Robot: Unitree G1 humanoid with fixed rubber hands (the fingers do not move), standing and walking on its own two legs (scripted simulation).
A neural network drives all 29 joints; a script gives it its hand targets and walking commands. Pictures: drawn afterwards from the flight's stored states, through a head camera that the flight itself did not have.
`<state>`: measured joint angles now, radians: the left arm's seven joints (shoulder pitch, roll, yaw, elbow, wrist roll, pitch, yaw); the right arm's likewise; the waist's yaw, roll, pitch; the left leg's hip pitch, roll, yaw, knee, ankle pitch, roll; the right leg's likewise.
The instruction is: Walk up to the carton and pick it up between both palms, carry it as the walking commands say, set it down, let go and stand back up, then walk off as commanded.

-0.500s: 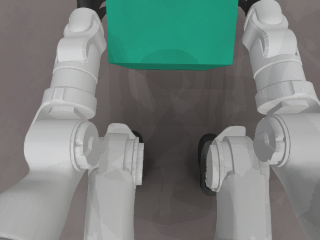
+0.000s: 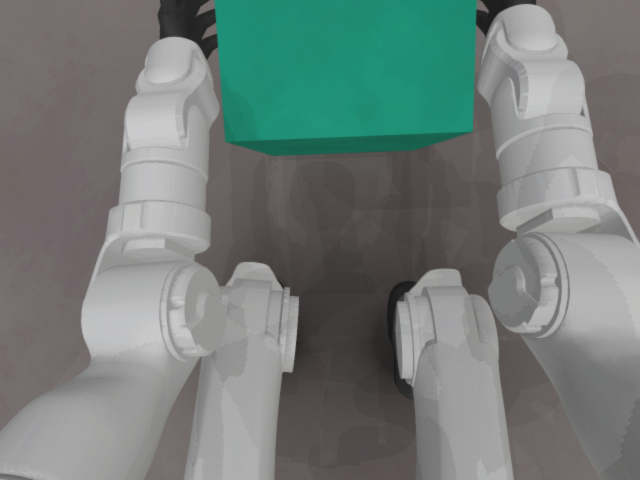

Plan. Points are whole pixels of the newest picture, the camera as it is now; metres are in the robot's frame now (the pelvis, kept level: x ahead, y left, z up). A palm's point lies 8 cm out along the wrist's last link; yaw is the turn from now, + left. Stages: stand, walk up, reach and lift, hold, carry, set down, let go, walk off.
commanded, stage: reach and lift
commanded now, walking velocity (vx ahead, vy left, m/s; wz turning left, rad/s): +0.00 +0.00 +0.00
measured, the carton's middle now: (342, 56) +0.55 +0.00 -0.19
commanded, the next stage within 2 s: none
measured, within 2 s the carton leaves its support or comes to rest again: neither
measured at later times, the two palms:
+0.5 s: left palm (158, 27) +0.53 +0.15 -0.06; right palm out of the picture +0.55 -0.15 -0.06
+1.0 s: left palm (107, 13) +0.50 +0.15 +0.02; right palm out of the picture +0.53 -0.15 +0.02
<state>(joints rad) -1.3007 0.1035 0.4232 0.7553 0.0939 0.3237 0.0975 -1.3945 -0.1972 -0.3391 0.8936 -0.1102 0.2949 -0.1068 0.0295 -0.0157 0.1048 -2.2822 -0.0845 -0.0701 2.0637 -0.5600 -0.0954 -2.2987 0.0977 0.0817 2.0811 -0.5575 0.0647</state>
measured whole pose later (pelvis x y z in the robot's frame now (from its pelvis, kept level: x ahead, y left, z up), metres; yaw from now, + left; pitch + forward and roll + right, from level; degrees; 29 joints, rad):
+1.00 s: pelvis +0.00 +0.00 +0.09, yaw -1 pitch +45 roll +2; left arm -1.10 -0.02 0.52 0.62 0.21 0.41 0.05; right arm -1.19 -0.08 -0.44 0.77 -0.22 0.37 -0.06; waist 0.04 -0.02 -0.11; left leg -2.04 -0.10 -0.10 1.75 -0.51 -0.09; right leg -2.06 0.13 0.11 1.76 -0.50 0.07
